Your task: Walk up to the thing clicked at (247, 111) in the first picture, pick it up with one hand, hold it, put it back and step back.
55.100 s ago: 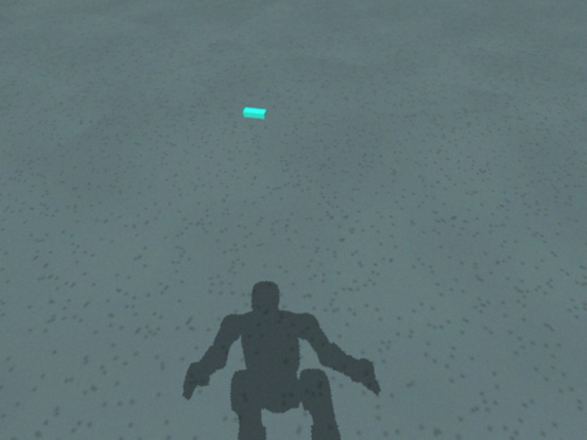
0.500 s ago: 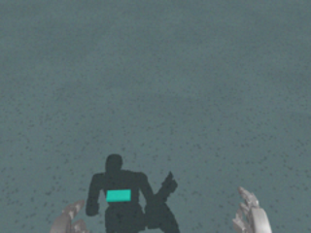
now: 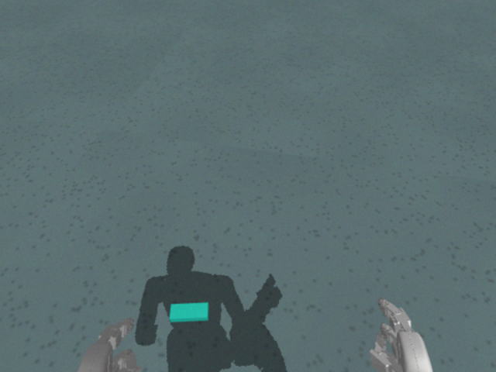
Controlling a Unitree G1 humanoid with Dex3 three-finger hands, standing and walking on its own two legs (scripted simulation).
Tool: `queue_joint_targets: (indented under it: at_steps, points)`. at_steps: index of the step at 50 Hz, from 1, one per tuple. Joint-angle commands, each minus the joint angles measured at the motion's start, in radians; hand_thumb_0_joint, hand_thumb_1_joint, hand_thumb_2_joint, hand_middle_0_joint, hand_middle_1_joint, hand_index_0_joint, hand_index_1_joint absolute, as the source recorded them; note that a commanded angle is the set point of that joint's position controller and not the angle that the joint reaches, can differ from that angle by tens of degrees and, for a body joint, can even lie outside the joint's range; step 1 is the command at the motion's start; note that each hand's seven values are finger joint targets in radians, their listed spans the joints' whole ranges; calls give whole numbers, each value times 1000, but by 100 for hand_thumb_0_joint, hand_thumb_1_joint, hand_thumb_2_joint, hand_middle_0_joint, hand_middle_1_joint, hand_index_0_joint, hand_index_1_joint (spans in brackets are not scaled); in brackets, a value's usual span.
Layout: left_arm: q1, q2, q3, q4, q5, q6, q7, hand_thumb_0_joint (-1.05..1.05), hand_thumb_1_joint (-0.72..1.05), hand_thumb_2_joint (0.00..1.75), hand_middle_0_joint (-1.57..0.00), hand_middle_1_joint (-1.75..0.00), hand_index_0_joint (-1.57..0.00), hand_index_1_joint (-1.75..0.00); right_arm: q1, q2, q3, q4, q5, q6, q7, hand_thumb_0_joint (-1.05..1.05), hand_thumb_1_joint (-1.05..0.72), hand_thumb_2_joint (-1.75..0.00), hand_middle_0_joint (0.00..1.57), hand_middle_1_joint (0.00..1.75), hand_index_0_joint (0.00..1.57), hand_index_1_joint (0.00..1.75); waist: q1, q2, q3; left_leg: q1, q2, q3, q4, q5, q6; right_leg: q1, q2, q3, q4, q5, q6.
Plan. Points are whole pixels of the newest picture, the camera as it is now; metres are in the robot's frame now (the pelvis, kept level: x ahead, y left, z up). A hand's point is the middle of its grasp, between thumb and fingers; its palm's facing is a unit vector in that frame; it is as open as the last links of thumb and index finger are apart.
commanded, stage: home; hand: left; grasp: from above
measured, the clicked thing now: (189, 312) +0.47 +0.21 -0.69
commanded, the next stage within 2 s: stand in 0.04 s
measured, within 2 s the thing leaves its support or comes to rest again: neither
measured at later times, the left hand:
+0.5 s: hand out of the picture +0.08 +0.24 -0.11, palm faces +0.03 -0.94 -0.34, open 7.4 cm
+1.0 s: hand out of the picture +0.05 +0.24 -0.10, palm faces +0.04 -0.94 -0.33, open 7.3 cm
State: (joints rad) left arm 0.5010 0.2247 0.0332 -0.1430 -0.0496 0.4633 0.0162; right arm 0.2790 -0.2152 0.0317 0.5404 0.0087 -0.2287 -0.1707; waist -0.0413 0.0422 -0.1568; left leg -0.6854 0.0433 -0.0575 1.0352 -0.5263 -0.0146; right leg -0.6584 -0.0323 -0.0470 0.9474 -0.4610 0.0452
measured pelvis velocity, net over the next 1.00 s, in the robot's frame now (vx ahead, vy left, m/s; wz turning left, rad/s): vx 0.00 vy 0.00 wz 0.01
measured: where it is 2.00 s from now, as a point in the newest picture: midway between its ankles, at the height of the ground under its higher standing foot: outside the picture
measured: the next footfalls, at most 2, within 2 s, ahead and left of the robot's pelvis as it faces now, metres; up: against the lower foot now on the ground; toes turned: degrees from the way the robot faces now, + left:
none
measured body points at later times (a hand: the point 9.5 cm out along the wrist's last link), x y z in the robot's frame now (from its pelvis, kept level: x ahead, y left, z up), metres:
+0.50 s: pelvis +0.00 +0.00 +0.04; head +0.02 +0.01 +0.49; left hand +0.07 +0.29 -0.09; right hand +0.10 -0.28 -0.08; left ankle -0.01 +0.12 -0.68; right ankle +0.01 -0.15 -0.68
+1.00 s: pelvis +0.00 +0.00 +0.07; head -0.01 -0.01 +0.51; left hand +0.04 +0.28 -0.07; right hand +0.07 -0.28 -0.08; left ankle -0.01 +0.12 -0.68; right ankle +0.01 -0.15 -0.68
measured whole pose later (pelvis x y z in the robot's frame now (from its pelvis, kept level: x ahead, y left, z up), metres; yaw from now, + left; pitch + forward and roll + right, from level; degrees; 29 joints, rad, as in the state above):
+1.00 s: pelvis +0.00 +0.00 +0.07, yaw +1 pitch -4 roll +0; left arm 0.16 0.29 0.04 1.12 0.03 0.01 0.03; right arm 0.16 -0.29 -0.03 1.09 -0.03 0.00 -0.02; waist 0.01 0.01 0.06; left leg -0.10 0.00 -0.02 0.40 -0.23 -0.01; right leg -0.11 -0.07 -0.03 0.40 -0.21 0.05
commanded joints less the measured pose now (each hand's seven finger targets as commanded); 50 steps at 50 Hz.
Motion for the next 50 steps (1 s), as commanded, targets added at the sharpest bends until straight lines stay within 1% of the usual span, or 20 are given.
queue_joint_targets:
  at_steps: [1,2,6,7,8,9,10,11,13,15,17,19,21,23,27,30,33,37,41,50]
  points:
    - [1,107,66,-183,-1,-41,10,0,90,90,-20,-30,-20,-30,-59,-127,-60,-155,0,-56,-14,0,-90,-90,20,30,20,30,7,17,-93,67,-33,8,-186,265,15,80,46,-37,-131,197,-41]
    - [-18,101,53,-214,1,-45,10,0,90,90,-20,-30,-20,-30,-68,-122,-59,-164,-1,-57,-14,0,-90,-90,20,30,20,30,7,7,-107,74,-33,12,-179,284,15,86,46,-38,-132,216,-40]
    - [-27,107,57,-207,1,-44,12,0,90,90,-20,-30,-20,-30,-67,-124,-58,-162,1,-56,-16,0,-90,-90,20,30,20,30,6,21,-78,63,-32,9,-190,239,16,67,46,-38,-138,180,-39]
    - [-306,187,59,144,106,-259,51,0,90,90,-20,-30,-20,-30,-132,-241,-96,89,-131,53,44,0,-90,-90,20,30,20,30,79,-46,157,90,10,-13,-277,394,70,212,-24,38,-166,197,-85]
    - [-215,199,76,327,118,-327,45,0,90,90,-20,-30,-20,-30,-121,-256,-111,97,-131,92,69,0,-90,-90,20,30,20,30,75,-68,53,164,6,-2,-281,422,81,261,-36,82,-182,195,-116]
    - [-199,209,73,369,116,-360,38,0,90,90,-20,-30,-20,-30,-105,-267,-117,65,-134,113,87,0,-90,-90,20,30,20,30,57,-65,56,185,-5,-19,-271,383,79,228,-34,98,-208,176,-126]
    - [-206,233,60,417,122,-386,35,0,90,90,-20,-30,-20,-30,-118,-267,-120,79,-119,123,103,0,-90,-90,20,30,20,30,67,-41,44,215,-8,-31,-291,364,78,272,-43,99,-204,205,-123]
    - [-228,221,57,464,120,-402,30,0,90,90,-20,-30,-20,-30,-120,-242,-116,109,-93,127,121,0,-90,-90,20,30,20,30,67,-36,22,242,-14,-16,-296,387,75,307,-59,110,-202,259,-116]
    - [-274,213,62,550,103,-409,23,0,90,90,-20,-30,-20,-30,-127,-228,-115,137,-64,135,143,0,-90,-90,20,30,20,30,71,-67,22,282,-19,-14,-328,351,70,298,-59,94,-233,212,-100]
    - [-299,217,61,633,99,-423,26,0,90,90,-20,-30,-20,-30,-145,-221,-124,169,-62,147,153,0,-90,-90,20,30,20,30,76,-78,55,279,-19,-24,-364,266,73,303,-69,103,-294,149,-91]
    - [-321,207,61,708,97,-439,25,0,90,90,-20,-30,-20,-30,-138,-229,-125,202,-68,152,155,0,-90,-90,20,30,20,30,70,0,56,317,12,-61,-432,280,81,323,-49,67,-274,184,-73]
    - [-315,192,59,783,97,-449,24,0,90,90,-20,-30,-20,-30,-150,-237,-128,226,-71,161,152,0,-90,-90,20,30,20,30,75,46,100,302,32,-101,-515,212,84,345,-33,43,-292,178,-58]
    - [-310,193,59,849,98,-462,22,0,90,90,-20,-30,-20,-30,-152,-237,-127,252,-66,169,149,0,-90,-90,20,30,20,30,78,16,107,322,33,-92,-520,287,79,397,-44,48,-337,230,-60]
    - [-313,218,63,902,95,-473,24,0,90,90,-20,-30,-20,-30,-125,-229,-127,284,-58,177,143,0,-90,-90,20,30,20,30,63,-40,100,379,11,-47,-492,391,63,422,-70,77,-383,317,-70]
    - [-311,219,55,997,83,-476,28,0,90,90,-20,-30,-20,-30,-102,-241,-124,347,-52,190,136,0,-90,-90,20,30,20,30,54,-32,119,444,20,-44,-544,425,58,465,-84,79,-454,370,-68]
    - [-316,227,51,1055,80,-471,29,0,90,90,-20,-30,-20,-30,-115,-244,-120,384,-47,196,133,0,-90,-90,20,30,20,30,57,-31,147,467,31,-56,-604,434,50,486,-79,67,-489,352,-62]
    - [-320,236,51,1102,80,-472,33,0,90,90,-20,-30,-20,-30,-115,-249,-118,418,-42,198,130,0,-90,-90,20,30,20,30,57,-35,127,508,37,-47,-617,516,47,537,-90,66,-509,417,-60]
    - [-318,228,40,1154,80,-469,31,0,90,90,-20,-30,-20,-30,-129,-252,-112,452,-37,201,129,0,-90,-90,20,30,20,30,63,-29,164,523,42,-50,-662,498,41,542,-86,58,-550,377,-50]
    - [-340,238,39,1182,80,-467,28,0,90,90,-20,-30,-20,-30,-126,-257,-110,479,-37,205,131,0,-90,-90,20,30,20,30,57,-11,198,504,43,-52,-722,407,34,551,-84,60,-586,321,-48]
    - [-368,248,38,1217,77,-475,24,0,90,90,-20,-30,-20,-30,-150,-255,-105,505,-37,205,138,0,-90,-90,20,30,20,30,61,-33,200,523,48,-41,-736,422,30,569,-95,69,-629,330,-47]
